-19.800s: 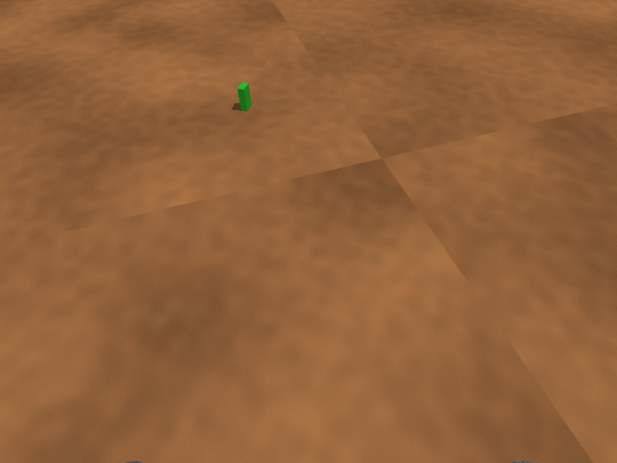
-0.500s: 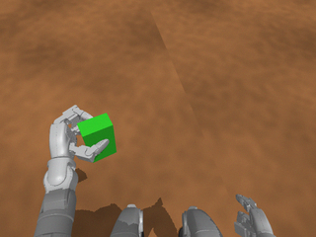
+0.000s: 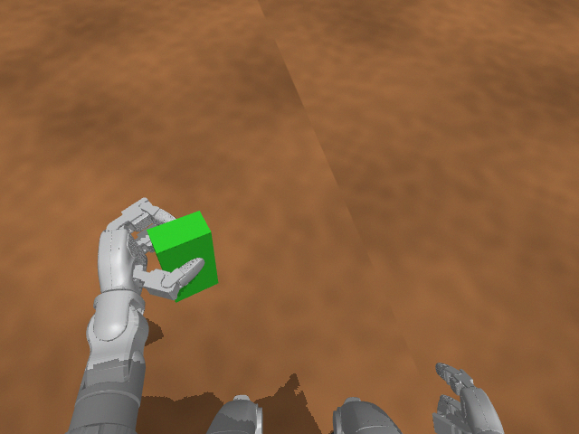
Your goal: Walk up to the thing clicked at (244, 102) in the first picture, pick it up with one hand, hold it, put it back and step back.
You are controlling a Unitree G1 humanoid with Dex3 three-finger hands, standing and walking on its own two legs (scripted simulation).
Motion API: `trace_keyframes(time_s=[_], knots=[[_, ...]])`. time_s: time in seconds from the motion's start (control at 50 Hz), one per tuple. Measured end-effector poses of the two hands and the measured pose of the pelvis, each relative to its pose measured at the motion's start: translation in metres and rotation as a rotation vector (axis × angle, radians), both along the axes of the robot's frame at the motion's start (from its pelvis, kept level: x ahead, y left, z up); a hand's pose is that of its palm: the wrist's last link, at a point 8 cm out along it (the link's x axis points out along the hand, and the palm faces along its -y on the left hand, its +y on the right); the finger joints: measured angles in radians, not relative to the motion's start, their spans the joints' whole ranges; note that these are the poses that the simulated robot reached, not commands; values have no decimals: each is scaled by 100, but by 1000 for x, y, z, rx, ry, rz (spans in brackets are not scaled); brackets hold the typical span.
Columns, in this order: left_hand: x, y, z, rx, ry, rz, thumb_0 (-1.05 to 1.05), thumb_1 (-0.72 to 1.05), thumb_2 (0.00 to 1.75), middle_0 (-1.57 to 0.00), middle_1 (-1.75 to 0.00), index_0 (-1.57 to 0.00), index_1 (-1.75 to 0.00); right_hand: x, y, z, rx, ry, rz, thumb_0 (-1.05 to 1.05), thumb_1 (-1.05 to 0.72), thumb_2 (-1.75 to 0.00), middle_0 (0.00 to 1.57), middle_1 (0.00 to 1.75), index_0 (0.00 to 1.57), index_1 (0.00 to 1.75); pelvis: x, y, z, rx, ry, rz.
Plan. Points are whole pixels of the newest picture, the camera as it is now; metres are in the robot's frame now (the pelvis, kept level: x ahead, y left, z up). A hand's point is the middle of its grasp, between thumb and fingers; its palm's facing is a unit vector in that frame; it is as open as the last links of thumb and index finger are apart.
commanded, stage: lift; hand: left
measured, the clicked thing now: (186, 259) +0.33 +0.16 +0.02
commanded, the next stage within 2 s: hold in 0.02 s
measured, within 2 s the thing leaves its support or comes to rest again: neither
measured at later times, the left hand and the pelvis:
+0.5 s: hand (166, 243) +0.34 +0.17 +0.06, palm faces +0.13 -0.99 -0.01, open 8.6 cm; pelvis +0.00 +0.00 +0.01, yaw +0 degrees
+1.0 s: hand (162, 242) +0.33 +0.17 +0.07, palm faces +0.13 -0.99 -0.01, open 8.6 cm; pelvis +0.00 +0.00 +0.02, yaw +0 degrees
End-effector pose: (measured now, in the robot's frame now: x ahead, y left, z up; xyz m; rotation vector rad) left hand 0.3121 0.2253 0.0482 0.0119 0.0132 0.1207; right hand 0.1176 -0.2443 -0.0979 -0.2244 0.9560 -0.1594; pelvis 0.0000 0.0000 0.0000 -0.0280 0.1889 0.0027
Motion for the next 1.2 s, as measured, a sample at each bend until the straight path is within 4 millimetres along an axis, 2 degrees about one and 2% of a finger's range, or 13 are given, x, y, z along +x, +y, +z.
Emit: trace_keyframes(time_s=[0.24, 0.68, 1.2], knots=[[5, -5, 10, -2, -5, -4, 2, -41, 110, -95, -128, -94, -128, -1, -2, 5, 8, 15, -10, 1, -92, -90, 20, 30, 20, 30, 5, -1, 7, 3, -23, -4], [-4, -3, 25, 0, -21, 11, 2, -41, 110, -95, -129, -93, -129, 4, 3, 19, 11, -26, 0, 1, -92, -90, 20, 30, 20, 30, 1, 2, 16, 6, -70, -3], [-4, -5, 26, 2, -16, -1, 2, -41, 110, -95, -129, -93, -129, -4, 4, 20, 11, -17, -3, 1, -92, -91, 20, 30, 20, 30, -2, 4, 19, 7, -79, -6]])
